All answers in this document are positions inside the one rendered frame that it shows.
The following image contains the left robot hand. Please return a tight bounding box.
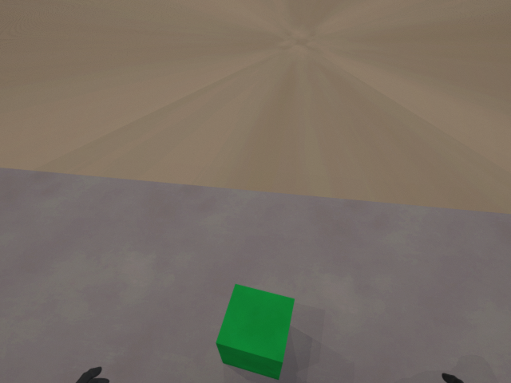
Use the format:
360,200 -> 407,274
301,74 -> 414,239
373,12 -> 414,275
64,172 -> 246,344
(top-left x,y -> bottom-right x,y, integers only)
76,367 -> 109,383

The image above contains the carton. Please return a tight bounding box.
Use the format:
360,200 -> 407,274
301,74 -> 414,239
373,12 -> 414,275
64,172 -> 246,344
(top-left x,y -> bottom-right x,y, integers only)
216,284 -> 295,380

